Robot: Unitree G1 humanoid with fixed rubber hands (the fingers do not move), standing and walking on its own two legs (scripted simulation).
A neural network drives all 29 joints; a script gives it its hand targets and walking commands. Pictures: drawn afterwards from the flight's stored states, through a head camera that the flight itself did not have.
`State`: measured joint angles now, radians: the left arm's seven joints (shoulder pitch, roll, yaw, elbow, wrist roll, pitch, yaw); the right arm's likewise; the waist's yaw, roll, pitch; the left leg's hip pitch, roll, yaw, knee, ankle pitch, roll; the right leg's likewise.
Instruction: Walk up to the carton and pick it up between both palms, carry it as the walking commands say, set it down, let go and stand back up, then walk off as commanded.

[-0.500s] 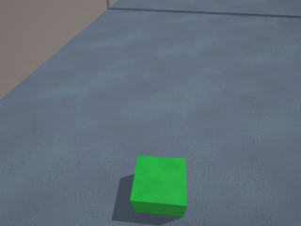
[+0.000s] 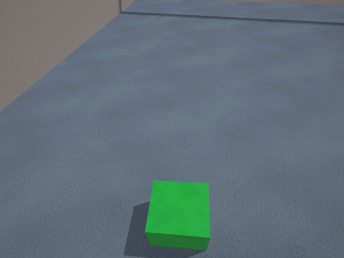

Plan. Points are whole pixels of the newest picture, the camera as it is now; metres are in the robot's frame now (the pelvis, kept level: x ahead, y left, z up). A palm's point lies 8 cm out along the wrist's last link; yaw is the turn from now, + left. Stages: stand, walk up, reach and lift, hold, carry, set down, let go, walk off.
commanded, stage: stand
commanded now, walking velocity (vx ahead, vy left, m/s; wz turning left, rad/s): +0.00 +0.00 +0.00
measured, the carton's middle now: (179, 214) +0.46 +0.03 -0.66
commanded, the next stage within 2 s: reach and lift in 0.62 s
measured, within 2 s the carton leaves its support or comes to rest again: neither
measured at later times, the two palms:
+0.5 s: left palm out of the picture -0.05 +0.20 -0.15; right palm out of the picture -0.06 -0.20 -0.15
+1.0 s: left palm out of the picture +0.12 +0.21 -0.13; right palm out of the picture +0.12 -0.20 -0.14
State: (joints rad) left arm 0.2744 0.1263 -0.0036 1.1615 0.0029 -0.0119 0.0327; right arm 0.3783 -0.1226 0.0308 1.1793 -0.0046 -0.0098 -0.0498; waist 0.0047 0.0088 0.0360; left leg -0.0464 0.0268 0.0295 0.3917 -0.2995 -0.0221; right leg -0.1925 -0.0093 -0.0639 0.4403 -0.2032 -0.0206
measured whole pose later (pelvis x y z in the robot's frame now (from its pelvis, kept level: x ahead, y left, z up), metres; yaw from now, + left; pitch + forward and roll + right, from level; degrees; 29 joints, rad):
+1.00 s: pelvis -0.03 +0.00 -0.02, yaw +2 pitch +10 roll +0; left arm -0.01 0.12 0.04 0.60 0.06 0.65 -0.03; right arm -0.02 -0.13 -0.02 0.57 0.00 0.70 -0.01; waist -0.03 0.04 0.01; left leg -0.47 0.02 -0.01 0.63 -0.34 -0.01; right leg -0.56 -0.01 -0.06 0.59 -0.21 -0.02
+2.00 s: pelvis -0.09 +0.00 -0.11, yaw +3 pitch +33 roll +1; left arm -0.81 0.39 0.21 0.89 -0.07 0.29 -0.14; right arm -0.72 -0.21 -0.24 0.75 0.07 0.34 -0.07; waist -0.04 0.00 -0.06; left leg -1.27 -0.01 -0.02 1.11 -0.41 -0.02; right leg -1.36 -0.01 0.00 1.03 -0.25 -0.01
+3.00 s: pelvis -0.10 +0.00 -0.23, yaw +5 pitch +54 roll +1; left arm -1.27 0.50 0.29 0.96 -0.06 0.19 -0.10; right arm -1.18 -0.32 -0.42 0.83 0.01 0.21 0.00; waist -0.06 0.00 -0.08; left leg -1.98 -0.05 -0.04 1.56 -0.52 -0.03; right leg -2.06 0.01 0.04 1.48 -0.36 0.03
